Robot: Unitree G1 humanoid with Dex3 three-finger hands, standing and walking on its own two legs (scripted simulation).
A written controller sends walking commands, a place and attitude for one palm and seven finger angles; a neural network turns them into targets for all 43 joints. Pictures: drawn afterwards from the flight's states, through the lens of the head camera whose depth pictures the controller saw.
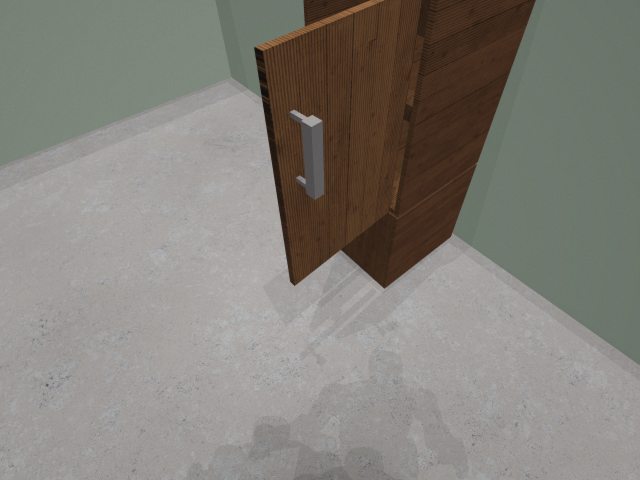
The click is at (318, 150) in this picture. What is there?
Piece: cupboard door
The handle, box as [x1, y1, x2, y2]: [290, 110, 323, 199]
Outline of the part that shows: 290,111 290,117 300,122 302,126 305,178 304,179 298,176 296,177 296,181 306,188 306,193 315,199 323,193 322,121 312,115 306,117 295,110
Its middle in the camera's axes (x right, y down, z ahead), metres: -0.03 -0.15 +0.69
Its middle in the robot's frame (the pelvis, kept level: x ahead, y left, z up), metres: +0.62 +0.06 +0.05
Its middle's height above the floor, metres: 0.83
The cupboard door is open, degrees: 94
